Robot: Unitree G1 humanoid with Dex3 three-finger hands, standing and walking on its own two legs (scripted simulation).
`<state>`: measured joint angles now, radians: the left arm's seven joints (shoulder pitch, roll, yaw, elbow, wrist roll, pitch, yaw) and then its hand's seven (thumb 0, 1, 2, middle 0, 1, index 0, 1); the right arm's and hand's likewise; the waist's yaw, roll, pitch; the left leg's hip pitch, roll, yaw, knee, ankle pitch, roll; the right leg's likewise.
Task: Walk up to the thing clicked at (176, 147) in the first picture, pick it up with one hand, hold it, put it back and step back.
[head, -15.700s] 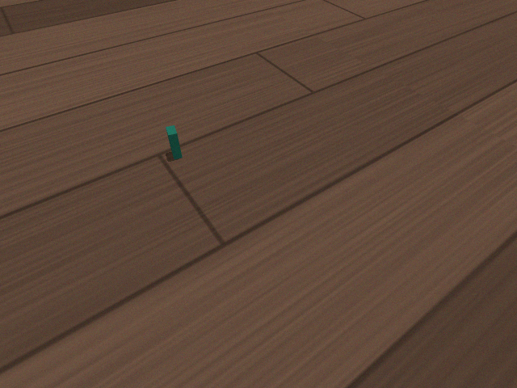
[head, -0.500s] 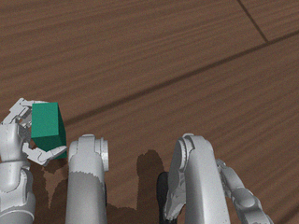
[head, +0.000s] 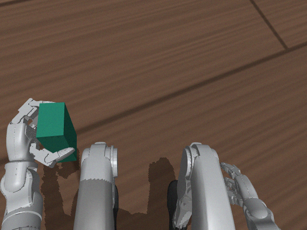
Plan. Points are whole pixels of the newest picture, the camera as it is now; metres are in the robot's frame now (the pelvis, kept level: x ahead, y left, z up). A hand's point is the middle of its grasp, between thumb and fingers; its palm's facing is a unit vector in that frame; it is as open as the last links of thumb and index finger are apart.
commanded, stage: settle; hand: left
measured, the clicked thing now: (60, 136) +0.34 +0.23 -0.06
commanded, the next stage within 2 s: lift in 0.20 s
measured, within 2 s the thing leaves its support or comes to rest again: neither
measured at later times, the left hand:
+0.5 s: hand (51, 127) +0.34 +0.24 -0.01, palm faces +0.11 -0.99 -0.04, open 11.7 cm
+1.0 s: hand (31, 108) +0.34 +0.22 +0.11, palm faces +0.11 -0.99 -0.03, open 11.7 cm
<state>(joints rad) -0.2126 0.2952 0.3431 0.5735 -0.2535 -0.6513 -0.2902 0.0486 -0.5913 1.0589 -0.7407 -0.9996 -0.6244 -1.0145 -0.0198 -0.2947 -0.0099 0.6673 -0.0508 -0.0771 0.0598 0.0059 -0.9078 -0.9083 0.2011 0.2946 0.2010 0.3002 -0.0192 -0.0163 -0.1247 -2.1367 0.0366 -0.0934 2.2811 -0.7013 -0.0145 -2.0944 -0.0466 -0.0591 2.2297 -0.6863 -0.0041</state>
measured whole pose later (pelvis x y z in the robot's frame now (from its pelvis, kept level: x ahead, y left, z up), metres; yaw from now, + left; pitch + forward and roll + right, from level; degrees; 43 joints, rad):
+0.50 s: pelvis +0.00 +0.00 +0.02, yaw +0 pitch +32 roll -4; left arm -0.22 0.30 0.34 0.56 -0.24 -0.62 -0.30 0.05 -0.59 1.06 -0.73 -1.01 -0.62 -1.02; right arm 0.02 -0.29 -0.02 0.68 -0.04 -0.08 0.04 0.01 -0.91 -0.91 0.20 0.29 0.20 0.30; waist -0.03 -0.01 -0.14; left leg -2.09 0.04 -0.08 2.22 -0.69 -0.01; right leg -2.05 -0.05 -0.05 2.18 -0.68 0.00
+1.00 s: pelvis +0.01 +0.00 +0.11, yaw +2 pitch +32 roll -3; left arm -0.07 0.25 0.25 0.24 -0.27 -0.43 -0.21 0.04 -0.59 1.06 -0.73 -1.02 -0.61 -1.03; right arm 0.05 -0.28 -0.03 0.62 0.02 -0.09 0.00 0.01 -0.90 -0.90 0.20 0.29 0.20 0.30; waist 0.00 0.03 -0.17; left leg -1.83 0.04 -0.06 1.94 -0.68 -0.01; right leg -1.79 -0.04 -0.06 1.90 -0.67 0.00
